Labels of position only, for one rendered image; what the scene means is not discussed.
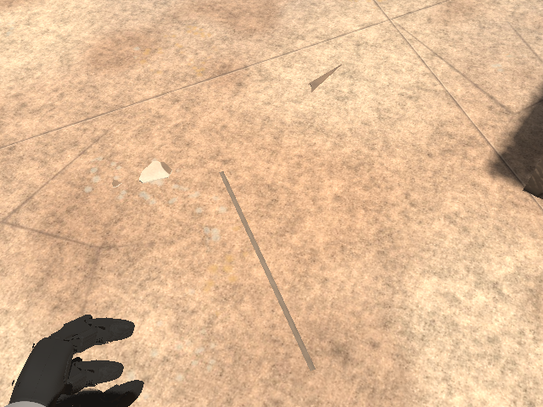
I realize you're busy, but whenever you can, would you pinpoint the left robot hand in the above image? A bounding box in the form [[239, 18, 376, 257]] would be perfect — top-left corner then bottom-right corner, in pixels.
[[9, 315, 144, 407]]

